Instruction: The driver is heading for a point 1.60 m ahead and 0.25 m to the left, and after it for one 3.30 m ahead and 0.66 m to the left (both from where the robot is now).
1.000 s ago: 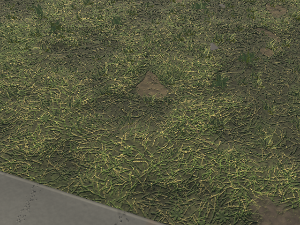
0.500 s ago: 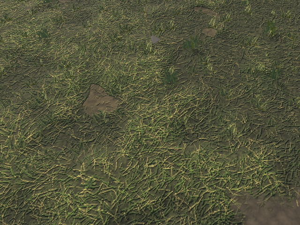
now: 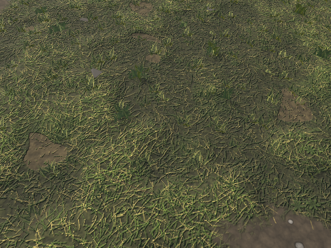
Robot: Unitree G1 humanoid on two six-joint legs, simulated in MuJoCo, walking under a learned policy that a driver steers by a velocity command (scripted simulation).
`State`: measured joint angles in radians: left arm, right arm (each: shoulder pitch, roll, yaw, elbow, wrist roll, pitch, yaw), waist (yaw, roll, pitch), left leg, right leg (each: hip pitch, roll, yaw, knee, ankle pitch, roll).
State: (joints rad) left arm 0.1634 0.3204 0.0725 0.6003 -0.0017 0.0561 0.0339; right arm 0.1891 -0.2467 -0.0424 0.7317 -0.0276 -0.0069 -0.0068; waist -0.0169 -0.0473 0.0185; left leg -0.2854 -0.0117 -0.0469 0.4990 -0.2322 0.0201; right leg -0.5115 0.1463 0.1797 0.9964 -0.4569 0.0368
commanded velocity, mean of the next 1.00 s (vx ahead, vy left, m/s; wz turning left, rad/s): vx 0.25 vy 0.00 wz -0.05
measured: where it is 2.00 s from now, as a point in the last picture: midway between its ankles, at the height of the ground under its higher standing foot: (186, 171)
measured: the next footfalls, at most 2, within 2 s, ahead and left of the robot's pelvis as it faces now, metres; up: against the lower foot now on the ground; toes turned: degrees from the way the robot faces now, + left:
right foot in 0.22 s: +0.01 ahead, -0.15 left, +0.00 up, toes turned +3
right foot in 1.08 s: +0.46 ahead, -0.24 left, -0.10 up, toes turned -2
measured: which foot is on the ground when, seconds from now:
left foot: down 0.00-1.00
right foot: up 0.00-0.20, down 0.22-0.50, up 0.52-1.00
